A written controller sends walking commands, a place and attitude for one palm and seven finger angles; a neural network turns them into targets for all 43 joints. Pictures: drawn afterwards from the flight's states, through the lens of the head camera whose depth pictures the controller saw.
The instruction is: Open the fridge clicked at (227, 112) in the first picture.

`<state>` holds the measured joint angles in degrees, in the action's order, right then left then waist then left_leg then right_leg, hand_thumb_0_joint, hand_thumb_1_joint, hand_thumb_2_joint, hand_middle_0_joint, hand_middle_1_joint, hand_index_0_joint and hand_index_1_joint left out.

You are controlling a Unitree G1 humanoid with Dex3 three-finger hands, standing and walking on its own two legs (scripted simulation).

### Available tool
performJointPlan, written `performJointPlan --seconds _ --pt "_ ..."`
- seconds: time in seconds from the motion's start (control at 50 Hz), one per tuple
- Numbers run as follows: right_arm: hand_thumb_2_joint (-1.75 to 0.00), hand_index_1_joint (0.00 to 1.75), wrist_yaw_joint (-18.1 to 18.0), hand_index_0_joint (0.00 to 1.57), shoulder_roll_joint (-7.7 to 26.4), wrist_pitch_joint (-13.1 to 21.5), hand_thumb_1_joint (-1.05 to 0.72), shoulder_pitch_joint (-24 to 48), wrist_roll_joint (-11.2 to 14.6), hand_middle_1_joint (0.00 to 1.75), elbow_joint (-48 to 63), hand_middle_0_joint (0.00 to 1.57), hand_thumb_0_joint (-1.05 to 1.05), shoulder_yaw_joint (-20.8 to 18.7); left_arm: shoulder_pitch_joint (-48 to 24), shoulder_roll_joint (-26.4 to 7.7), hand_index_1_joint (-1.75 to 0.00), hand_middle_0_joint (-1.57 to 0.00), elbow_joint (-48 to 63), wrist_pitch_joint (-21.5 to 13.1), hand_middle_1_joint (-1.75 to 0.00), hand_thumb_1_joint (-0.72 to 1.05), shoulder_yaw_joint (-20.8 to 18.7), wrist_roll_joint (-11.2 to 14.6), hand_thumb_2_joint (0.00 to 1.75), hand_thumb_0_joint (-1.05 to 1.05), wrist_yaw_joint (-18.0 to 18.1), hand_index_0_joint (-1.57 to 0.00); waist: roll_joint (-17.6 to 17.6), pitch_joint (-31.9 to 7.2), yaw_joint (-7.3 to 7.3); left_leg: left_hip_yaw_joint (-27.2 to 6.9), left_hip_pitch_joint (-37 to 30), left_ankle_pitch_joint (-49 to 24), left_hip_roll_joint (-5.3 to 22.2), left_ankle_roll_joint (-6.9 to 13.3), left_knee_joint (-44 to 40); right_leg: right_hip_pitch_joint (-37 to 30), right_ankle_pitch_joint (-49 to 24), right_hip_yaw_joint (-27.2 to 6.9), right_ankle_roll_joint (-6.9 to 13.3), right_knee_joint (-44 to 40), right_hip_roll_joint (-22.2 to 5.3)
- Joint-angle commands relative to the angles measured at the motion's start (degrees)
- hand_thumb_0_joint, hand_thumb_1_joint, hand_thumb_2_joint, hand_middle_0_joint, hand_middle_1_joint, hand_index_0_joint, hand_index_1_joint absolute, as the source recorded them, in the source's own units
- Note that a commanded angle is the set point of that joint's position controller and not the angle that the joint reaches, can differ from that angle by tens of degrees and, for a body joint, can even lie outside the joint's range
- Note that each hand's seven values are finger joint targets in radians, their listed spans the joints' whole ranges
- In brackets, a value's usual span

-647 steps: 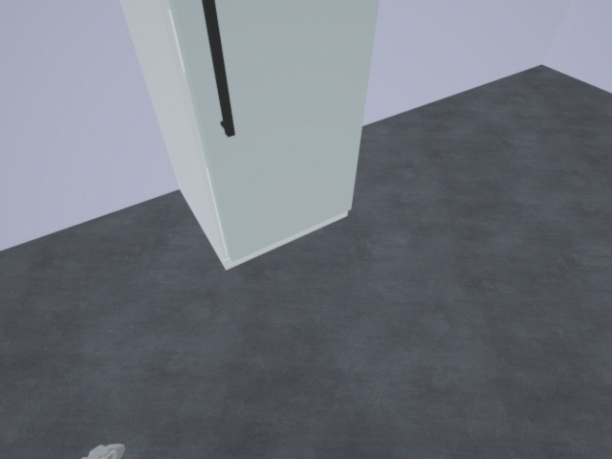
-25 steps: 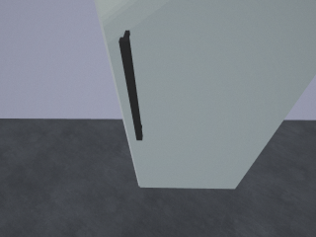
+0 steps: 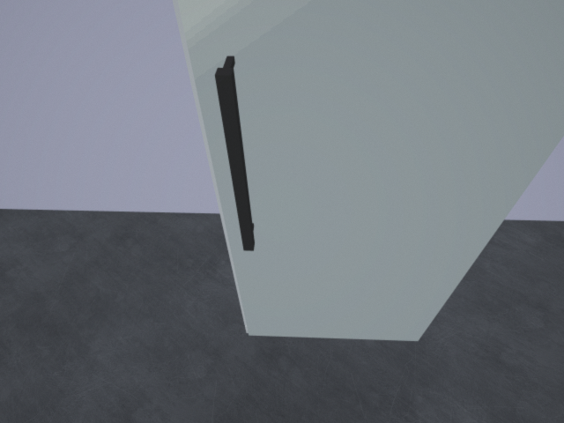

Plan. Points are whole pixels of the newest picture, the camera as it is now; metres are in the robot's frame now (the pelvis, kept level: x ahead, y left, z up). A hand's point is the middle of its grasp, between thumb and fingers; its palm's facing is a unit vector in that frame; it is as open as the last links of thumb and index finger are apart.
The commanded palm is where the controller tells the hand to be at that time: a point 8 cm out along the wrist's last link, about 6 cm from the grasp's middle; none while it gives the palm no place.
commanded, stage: look again from close up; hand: left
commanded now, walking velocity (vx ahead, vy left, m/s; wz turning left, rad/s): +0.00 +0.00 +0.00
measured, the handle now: (241, 171) +0.49 +0.11 +0.09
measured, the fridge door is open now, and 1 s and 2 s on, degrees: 0 0 0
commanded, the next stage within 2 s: raise the hand to about handle height in 0.86 s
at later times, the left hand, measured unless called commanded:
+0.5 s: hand out of the picture -0.03 +0.16 -0.17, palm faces +0.04 -0.98 -0.18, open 7.3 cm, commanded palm none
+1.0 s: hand out of the picture -0.02 +0.17 -0.17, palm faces +0.07 -0.98 -0.17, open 7.3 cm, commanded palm +0.09 +0.22 -0.07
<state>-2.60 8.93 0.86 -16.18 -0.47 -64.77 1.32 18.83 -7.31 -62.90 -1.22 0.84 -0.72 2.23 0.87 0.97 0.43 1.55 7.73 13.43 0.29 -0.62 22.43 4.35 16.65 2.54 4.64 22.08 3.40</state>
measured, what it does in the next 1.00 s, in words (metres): stands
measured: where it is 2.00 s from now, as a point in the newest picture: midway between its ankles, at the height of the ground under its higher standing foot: outside the picture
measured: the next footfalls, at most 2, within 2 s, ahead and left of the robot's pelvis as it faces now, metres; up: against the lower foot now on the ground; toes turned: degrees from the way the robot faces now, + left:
none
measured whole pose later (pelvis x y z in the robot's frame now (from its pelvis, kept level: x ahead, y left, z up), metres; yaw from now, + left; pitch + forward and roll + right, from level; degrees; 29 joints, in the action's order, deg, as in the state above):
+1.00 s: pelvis -0.01 +0.01 +0.00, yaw +0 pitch -1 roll +0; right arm -2.6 8.3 1.2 -18.0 0.1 -62.2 1.8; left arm 22.0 -7.9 -54.3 1.7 1.3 1.3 2.2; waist -0.1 1.5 0.2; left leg 1.4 10.3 13.3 -0.1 0.3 24.2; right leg 6.3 16.0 2.9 3.7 22.7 3.0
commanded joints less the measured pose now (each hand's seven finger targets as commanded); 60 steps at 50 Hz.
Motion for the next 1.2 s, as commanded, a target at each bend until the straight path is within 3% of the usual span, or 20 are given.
performJointPlan --seconds 0.0,0.04,0.22,0.28,0.92,0.94,0.96,0.98,1.0,1.02,1.04,1.06,1.1,1.12,1.14,1.16,1.18 --pt "-0.9 0.3 -0.18 0.2 4.54 0.9 -0.9 -3.58 -0.06 0.3 1.2 0.2 0.0 -0.75 3.96 -6.58 -0.3 -0.2 1.49 -0.66 -0.3 0.9 -1.15 0.29 0.9 0.0 0.27 -0.2 -1.88 2.82 -0.15 -3.13 1.77 -10.07 5.0 1.7 -1.86 2.15 -19.69 -7.82 -1.81 -3.99 -9.83" --pt "-0.9 0.3 -0.19 0.2 4.33 0.82 -0.9 -3.65 -0.03 0.3 1.07 0.2 0.0 -0.73 4.28 -6.39 -0.3 -0.2 1.38 -0.65 -0.3 0.9 -1.16 0.19 0.9 0.0 0.35 -0.2 -2.99 3.43 -0.06 -2.99 2.13 -9.64 4.89 1.69 -1.59 2.26 -20.2 -7.82 -2.1 -4.22 -9.73" --pt "-0.9 0.3 -0.18 0.2 3.57 0.73 -0.9 -4.55 -0.14 0.3 0.6 0.2 0.0 -0.71 4.89 -5.76 -0.3 -0.2 1.04 -0.54 -0.3 0.9 -1.0 0.31 0.9 0.0 0.27 -0.2 -1.11 5.04 -0.01 -3.3 3.04 -7.6 4.73 1.69 -2.16 4.19 -13.56 -8.35 -1.91 -5.33 -9.5" --pt "-0.9 0.3 -0.17 0.2 3.45 0.74 -0.9 -4.85 -0.11 0.3 0.53 0.2 0.0 -0.74 5.07 -5.78 -0.3 -0.2 1.01 -0.61 -0.3 0.9 -1.01 0.29 0.9 0.0 0.33 -0.2 -2.33 4.56 -0.04 -3.04 3.1 -7.5 4.62 1.65 -1.78 3.9 -14.36 -8.37 -2.33 -5.42 -9.6" --pt "-0.9 0.3 -0.15 0.2 3.66 1.18 -0.9 -4.84 -0.08 0.3 0.3 0.2 0.0 -0.89 5.35 -5.53 -0.3 -0.2 0.72 -0.71 -0.3 0.9 -0.89 0.23 0.9 0.0 0.28 -0.2 -1.83 3.86 0.21 -4.06 2.67 -10.0 5.02 2.13 -2.15 4.2 -14.0 -7.76 -2.12 -4.2 -9.29" --pt "-0.9 0.3 0.84 0.2 9.3 0.91 -0.9 -0.49 -0.24 0.3 7.38 0.2 0.0 -1.9 4.07 -14.62 -0.3 -0.2 4.71 -2.05 -0.3 0.9 -0.67 -1.01 0.9 0.0 0.54 -0.2 1.19 10.55 -1.4 -5.74 3.7 -13.06 2.35 1.21 2.83 9.23 -24.02 -7.88 -3.58 -5.19 -10.04" --pt "-0.9 0.3 -1.89 0.2 15.2 9.86 -0.9 3.39 3.17 0.3 24.54 0.2 0.0 -0.42 -38.39 -19.24 -0.32 -0.2 85.74 -12.46 -0.32 0.88 -5.28 11.73 0.89 0.0 0.58 -0.2 11.94 -22.59 -6.05 1.43 -10.17 -17.42 0.16 4.3 2.78 9.04 -21.89 -7.36 -3.63 0.5 -5.44" --pt "-0.9 0.3 -2.71 0.2 11.12 14.92 -0.9 3.86 1.76 0.3 23.31 0.2 0.0 0.08 -14.52 -13.66 -0.33 -0.2 72.71 -8.52 -0.33 0.85 -3.38 8.96 0.88 0.0 2.73 -0.2 19.02 -20.81 -1.42 2.25 -12.67 -20.7 1.38 2.81 2.58 7.18 -14.45 -3.47 -2.19 5.4 -4.16" --pt "-0.9 0.3 -2.5 0.2 11.05 15.7 -0.9 4.43 1.09 0.3 18.19 0.2 0.0 -0.65 -7.54 -6.3 -0.34 -0.21 55.57 -5.78 -0.34 0.83 -1.55 8.63 0.87 0.0 4.17 -0.21 9.65 -10.43 -2.32 1.94 -5.09 -14.95 2.26 2.17 1.97 11.1 -9.94 -0.98 -2.85 3.97 -4.2" --pt "-0.9 0.3 -1.97 0.2 10.95 15.78 -0.9 3.6 2.97 0.3 20.54 0.2 0.0 -1.91 -1.52 -0.78 -0.36 -0.21 57.83 -2.87 -0.36 0.81 2.9 10.37 0.86 0.0 4.27 -0.21 4.4 -4.56 -3.03 -1.05 0.66 -8.75 1.69 2.92 1.94 12.3 -7.93 -0.16 -3.21 3.59 -4.39" --pt "-0.9 0.3 -2.48 0.2 11.02 16.34 -0.9 4.43 3.85 0.3 23.3 0.2 0.0 -1.82 -0.7 2.95 -0.37 -0.21 59.02 -2.3 -0.37 0.78 5.16 11.08 0.85 0.0 3.79 -0.21 -4.73 1.49 -4.3 -2.36 6.16 -4.25 1.21 3.82 3.7 16.95 -5.29 0.83 -4.04 4.56 -4.14" --pt "-0.9 0.3 -2.5 0.2 12.35 18.53 -0.9 4.09 3.15 0.3 25.48 0.2 0.0 -2.04 -3.64 2.22 -0.39 -0.21 63.44 -5.96 -0.39 0.76 5.63 11.58 0.84 0.0 3.01 -0.21 -9.96 -1.02 -5.22 -3.55 7.19 -1.74 1.09 4.21 6.83 19.81 -2.77 0.55 -4.66 6.02 -4.53" --pt "-0.9 0.3 -2.13 0.2 12.79 21.6 -0.9 3.09 0.79 0.3 26.77 0.2 0.0 -3.86 -3.12 -1.74 -0.42 -0.21 63.01 -11.29 -0.42 0.71 1.82 9.56 0.82 0.0 2.24 -0.21 -14.44 -5.95 -4.95 -4.14 11.94 -0.97 -0.35 3.97 14.36 26.21 -1.65 -0.77 -5.66 10.87 -4.75" --pt "-0.9 0.3 -1.41 0.2 12.12 22.04 -0.9 3.12 0.16 0.3 27.26 0.2 0.0 -4.48 -1.16 -0.25 -0.43 -0.22 59.35 -13.35 -0.43 0.69 1.22 9.41 0.81 0.0 1.1 -0.22 -17.34 -6.78 -4.33 -4.67 16.13 0.0 -0.74 3.26 17.28 28.91 -0.75 -0.97 -5.97 13.44 -5.02" --pt "-0.9 0.3 -0.38 0.2 11.66 22.86 -0.9 3.09 0.11 0.3 29.19 0.2 0.0 -4.98 5.55 0.58 -0.45 -0.22 57.2 -16.06 -0.45 0.67 0.45 9.95 0.8 0.0 -0.96 -0.22 -15.15 -8.69 -1.22 -4.31 18.35 -0.97 -1.31 2.57 19.47 28.55 -2.15 -1.44 -5.45 16.58 -5.12" --pt "-0.9 0.3 0.7 0.2 10.95 23.37 -0.9 4.35 -0.19 0.3 30.34 0.2 0.0 -5.19 11.32 2.1 -0.47 -0.22 56.59 -19.23 -0.47 0.64 0.4 11.38 0.79 0.0 -3.33 -0.22 -15.34 -9.49 0.54 -4.0 21.73 -0.89 -1.16 1.68 21.75 29.59 -3.89 -1.45 -5.32 19.61 -5.3" --pt "-0.9 0.3 1.66 0.2 11.08 23.28 -0.9 5.33 -0.45 0.3 31.3 0.2 0.0 -5.54 17.1 1.4 -0.48 -0.22 55.08 -22.45 -0.48 0.62 -1.89 12.82 0.78 0.0 -6.11 -0.22 -15.43 -10.16 2.41 -3.45 25.06 -1.25 -1.39 1.05 24.11 29.42 -6.35 -1.26 -4.95 22.65 -5.11"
